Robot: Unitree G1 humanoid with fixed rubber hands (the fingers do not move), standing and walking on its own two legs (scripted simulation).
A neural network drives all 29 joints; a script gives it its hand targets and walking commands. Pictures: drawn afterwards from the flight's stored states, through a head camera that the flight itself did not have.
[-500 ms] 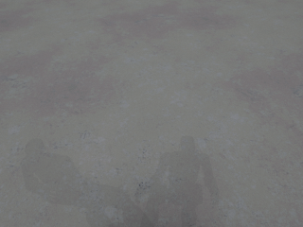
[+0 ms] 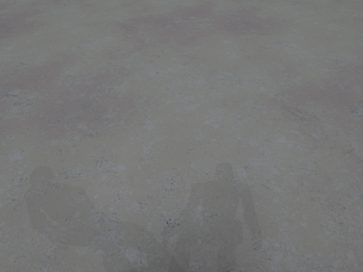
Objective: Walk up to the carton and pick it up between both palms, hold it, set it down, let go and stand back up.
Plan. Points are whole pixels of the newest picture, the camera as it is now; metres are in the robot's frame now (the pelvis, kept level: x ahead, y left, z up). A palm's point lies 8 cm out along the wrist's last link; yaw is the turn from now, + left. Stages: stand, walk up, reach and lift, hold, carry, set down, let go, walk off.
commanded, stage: stand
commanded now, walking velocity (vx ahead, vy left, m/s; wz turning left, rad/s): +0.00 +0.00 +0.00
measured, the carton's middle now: out of the picture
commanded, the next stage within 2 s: none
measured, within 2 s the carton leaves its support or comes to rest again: neither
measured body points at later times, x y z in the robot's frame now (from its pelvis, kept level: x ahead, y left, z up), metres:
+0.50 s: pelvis +0.00 +0.00 +0.00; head +0.01 +0.00 +0.45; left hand +0.02 +0.24 -0.15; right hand +0.02 -0.24 -0.15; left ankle +0.01 +0.13 -0.74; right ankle +0.01 -0.12 -0.74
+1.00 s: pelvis +0.01 +0.00 +0.00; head +0.01 +0.00 +0.45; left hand +0.01 +0.23 -0.15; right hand +0.01 -0.24 -0.15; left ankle +0.01 +0.13 -0.74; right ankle +0.01 -0.12 -0.74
